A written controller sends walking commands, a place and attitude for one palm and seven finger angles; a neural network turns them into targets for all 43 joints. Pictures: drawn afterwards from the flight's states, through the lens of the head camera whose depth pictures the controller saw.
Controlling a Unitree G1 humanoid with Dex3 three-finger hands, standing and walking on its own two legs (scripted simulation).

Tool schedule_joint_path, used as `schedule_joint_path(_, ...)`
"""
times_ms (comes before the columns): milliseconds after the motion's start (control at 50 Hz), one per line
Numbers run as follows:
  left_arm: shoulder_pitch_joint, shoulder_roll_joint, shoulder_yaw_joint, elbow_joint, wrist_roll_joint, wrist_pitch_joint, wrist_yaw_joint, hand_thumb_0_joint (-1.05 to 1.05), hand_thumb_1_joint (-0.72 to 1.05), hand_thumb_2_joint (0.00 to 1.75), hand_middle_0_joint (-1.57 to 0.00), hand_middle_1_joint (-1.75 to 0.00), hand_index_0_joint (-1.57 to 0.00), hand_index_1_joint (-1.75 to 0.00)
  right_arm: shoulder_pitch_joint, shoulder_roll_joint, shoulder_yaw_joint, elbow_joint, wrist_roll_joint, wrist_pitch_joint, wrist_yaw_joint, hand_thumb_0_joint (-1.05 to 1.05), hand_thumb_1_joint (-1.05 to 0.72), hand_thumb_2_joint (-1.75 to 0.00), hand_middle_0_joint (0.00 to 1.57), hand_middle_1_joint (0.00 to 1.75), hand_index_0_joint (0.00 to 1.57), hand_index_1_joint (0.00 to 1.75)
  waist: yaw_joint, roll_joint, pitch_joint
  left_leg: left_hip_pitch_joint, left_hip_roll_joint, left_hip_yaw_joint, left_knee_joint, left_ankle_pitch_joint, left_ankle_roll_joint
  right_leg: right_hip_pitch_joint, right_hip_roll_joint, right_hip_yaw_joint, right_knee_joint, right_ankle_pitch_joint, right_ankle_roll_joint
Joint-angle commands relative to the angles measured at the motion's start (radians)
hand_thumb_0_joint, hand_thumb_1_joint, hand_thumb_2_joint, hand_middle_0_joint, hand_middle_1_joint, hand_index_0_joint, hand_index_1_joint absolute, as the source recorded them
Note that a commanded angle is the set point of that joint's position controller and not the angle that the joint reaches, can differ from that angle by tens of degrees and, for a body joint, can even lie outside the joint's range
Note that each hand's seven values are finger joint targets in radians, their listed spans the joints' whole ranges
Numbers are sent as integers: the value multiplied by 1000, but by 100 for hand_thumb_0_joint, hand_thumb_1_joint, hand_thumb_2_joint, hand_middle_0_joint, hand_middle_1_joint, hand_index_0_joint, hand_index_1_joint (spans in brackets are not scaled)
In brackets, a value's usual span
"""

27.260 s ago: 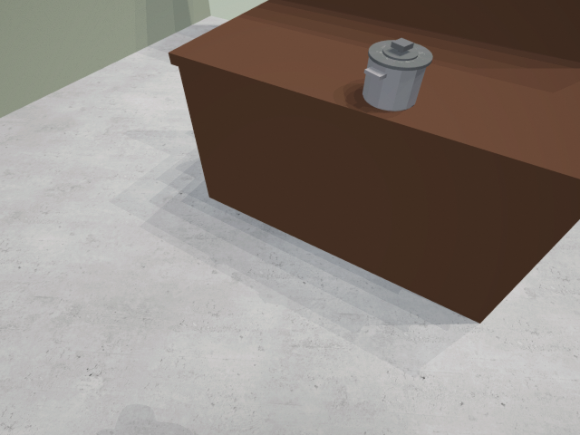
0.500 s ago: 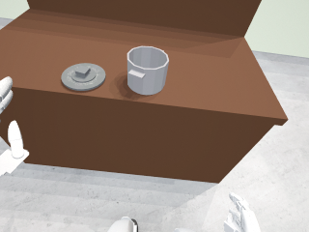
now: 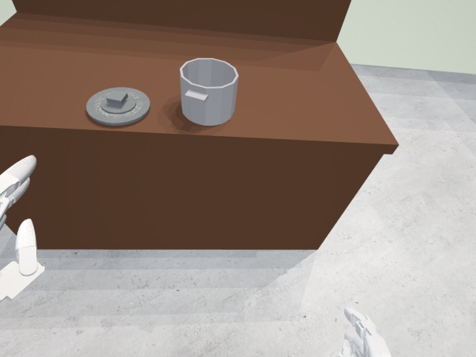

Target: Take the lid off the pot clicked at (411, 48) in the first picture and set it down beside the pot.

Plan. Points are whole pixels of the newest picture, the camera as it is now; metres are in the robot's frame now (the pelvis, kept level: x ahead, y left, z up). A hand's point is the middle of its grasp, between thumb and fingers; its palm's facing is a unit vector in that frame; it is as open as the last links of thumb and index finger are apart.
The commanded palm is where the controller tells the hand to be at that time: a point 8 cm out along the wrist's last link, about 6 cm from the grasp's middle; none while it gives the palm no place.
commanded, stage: stop stepping back and stand still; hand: left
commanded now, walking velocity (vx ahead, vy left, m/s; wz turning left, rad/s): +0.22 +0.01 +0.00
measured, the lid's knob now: (117, 97) +0.74 +0.34 -0.01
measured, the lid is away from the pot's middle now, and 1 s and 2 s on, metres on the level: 0.25 0.25 0.25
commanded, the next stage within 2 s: let the arm hang, fingers relaxed in 0.42 s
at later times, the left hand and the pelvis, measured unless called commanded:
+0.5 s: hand (22, 263) +0.20 +0.26 +0.15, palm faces +0.27 -0.81 -0.52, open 7.4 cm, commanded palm none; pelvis +0.01 +0.02 +0.00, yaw +1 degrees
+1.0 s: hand out of the picture +0.04 +0.21 -0.18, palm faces +0.05 -0.97 -0.22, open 7.2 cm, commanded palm none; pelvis +0.05 +0.02 +0.00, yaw +3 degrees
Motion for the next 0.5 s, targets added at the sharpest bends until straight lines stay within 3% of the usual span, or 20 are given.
schedule_joint_path(0, -70, 125, 105, -155, 9, -54, 23, 0, 90, 90, -20, -30, -20, -30, -109, -155, -72, -121, -6, -13, -30, 0, -90, -90, 20, 30, 20, 30, 24, 19, -85, -7, 16, 1, 168, -260, -9, 72, -169, 182, -289, 25, -100)
schedule_joint_path(20, -107, 130, 110, -149, 7, -56, 28, 0, 90, 90, -20, -30, -20, -30, -94, -158, -73, -101, -10, -13, -30, 0, -90, -90, 20, 30, 20, 30, 21, -78, -86, -25, -14, 15, 348, -225, -21, 3, -286, 344, -371, -75, -157)
schedule_joint_path(40, -142, 108, 90, -119, -1, -47, 30, 0, 90, 90, -20, -30, -20, -30, -101, -166, -82, -89, -3, -14, -31, 0, -90, -90, 20, 30, 20, 30, 28, -156, -41, -49, -25, -13, 474, -217, -32, -82, -347, 427, -391, -187, -207)
schedule_joint_path(60, -131, 85, 72, -53, 2, -42, 30, 0, 90, 90, -20, -30, -20, -30, -96, -167, -79, -82, -2, -14, -30, 0, -90, -90, 20, 30, 20, 30, 19, -113, 5, -32, 1, -31, 521, -253, -25, -185, -363, 406, -394, -262, -210)
schedule_joint_path(80, -165, 68, 45, -33, 2, -33, 29, 0, 90, 90, -20, -30, -20, -30, -112, -168, -74, -83, 2, -10, -33, 0, -90, -90, 20, 30, 20, 30, 11, -101, 59, -20, 22, -42, 475, -263, -16, -234, -352, 370, -373, -261, -194)
schedule_joint_path(120, -264, 66, 20, -45, 12, -38, 31, 0, 90, 90, -20, -30, -20, -30, -152, -153, -54, -85, 3, -13, -44, 0, -90, -90, 20, 30, 20, 30, 1, -63, 90, 82, 47, -13, 238, -253, 0, -250, -308, 267, -313, -219, -151)
schedule_joint_path(140, -273, 61, 13, -39, 18, -45, 36, 0, 90, 90, -20, -30, -20, -30, -146, -158, -50, -75, 2, -23, -52, 0, -90, -90, 20, 30, 20, 30, 3, -12, 88, 142, 37, 13, 87, -251, 10, -231, -263, 206, -253, -191, -125)
schedule_joint_path(160, -246, 52, 15, -48, 15, -51, 40, 0, 90, 90, -20, -30, -20, -30, -138, -166, -48, -82, 3, -35, -56, 0, -90, -90, 20, 30, 20, 30, 11, 89, 79, 174, 52, -44, -56, -291, 32, -205, -185, 144, -147, -124, -89)
schedule_joint_path(180, -247, 51, 14, -112, 9, -62, 43, 0, 90, 90, -20, -30, -20, -30, -142, -182, -49, -102, 5, -48, -56, 0, -90, -90, 20, 30, 20, 30, 21, 245, 55, 231, 159, -227, -169, -299, 74, -226, -83, 56, 22, -13, -38)
schedule_joint_path(200, -257, 72, 18, -164, 12, -65, 45, 0, 90, 90, -20, -30, -20, -30, -143, -185, -46, -118, 8, -52, -49, 0, -90, -90, 20, 30, 20, 30, 27, 307, 18, 250, 254, -388, -219, -255, 117, -243, -8, -5, 175, 25, 1)
schedule_joint_path(220, -240, 113, 52, -152, 4, -66, 36, 0, 90, 90, -20, -30, -20, -30, -151, -166, -43, -104, 3, -63, -42, 0, -90, -90, 20, 30, 20, 30, 25, 322, 12, 128, 300, -491, -346, -529, 139, -216, -8, 43, 324, -67, 10)
schedule_joint_path(240, -197, 89, 52, -142, 8, -53, 35, 0, 90, 90, -20, -30, -20, -30, -146, -144, -40, -108, 1, -75, -34, 0, -90, -90, 20, 30, 20, 30, 30, 302, 50, 45, 310, -538, -383, -626, 153, -215, -31, 82, 383, -34, 1)
schedule_joint_path(260, -151, 90, 54, -163, 4, -43, 35, 0, 90, 90, -20, -30, -20, -30, -144, -139, -37, -109, -1, -80, -24, 0, -90, -90, 20, 30, 20, 30, 35, 264, 63, 33, 303, -498, -370, -547, 159, -213, -54, 99, 360, -1, -1)
schedule_joint_path(280, -92, 92, 59, -161, 1, -36, 36, 0, 90, 90, -20, -30, -20, -30, -146, -130, -31, -100, 0, -79, -16, 0, -90, -90, 20, 30, 20, 30, 46, 207, 41, 37, 284, -416, -338, -438, 143, -168, -72, 92, 275, 13, 1)
schedule_joint_path(320, -33, 109, 76, -188, 2, -29, 45, 0, 90, 90, -20, -30, -20, -30, -166, -141, -25, -102, -3, -70, -10, 0, -90, -90, 20, 30, 20, 30, 57, 199, -16, 39, 225, -252, -277, -275, 77, -19, -46, 17, 62, 45, 7)
schedule_joint_path(360, -40, 93, 67, -175, 9, -31, 43, 0, 90, 90, -20, -30, -20, -30, -148, -152, -29, -108, -2, -58, -15, 0, -90, -90, 20, 30, 20, 30, 45, 217, -35, 9, 171, -155, -209, -260, 43, 108, -32, -8, -85, 164, 8)
schedule_joint_path(400, -88, 100, 82, -128, 11, -43, 42, 0, 90, 90, -20, -30, -20, -30, -136, -156, -40, -107, -5, -51, -27, 0, -90, -90, 20, 30, 20, 30, 34, 137, -48, 25, 114, -98, -122, -183, 20, 134, -71, 53, -177, 218, -8)
schedule_joint_path(440, -130, 82, 71, -67, 4, -52, 35, 0, 90, 90, -20, -30, -20, -30, -131, -153, -42, -90, -7, -55, -32, 0, -90, -90, 20, 30, 20, 30, 26, 95, -35, 75, 77, -71, -76, -163, 3, 68, -118, 126, -206, 240, -23)
schedule_joint_path(460, -249, -130, -303, 754, 116, 103, -89, 0, 90, 90, -20, -30, -20, -30, -116, -282, -111, 155, 3, -79, 48, 0, -90, -90, 20, 30, 20, 30, -17, 27, -52, 25, 85, -75, 181, 55, -7, -63, -231, 62, -33, 478, -63)
schedule_joint_path(480, -252, -133, -297, 801, 104, 166, -103, 0, 90, 90, -20, -30, -20, -30, -33, -204, -112, 146, 7, -11, 49, 0, -90, -90, 20, 30, 20, 30, -11, -38, -118, 118, 88, -39, 210, 73, -21, -99, -227, 79, -23, 451, -77)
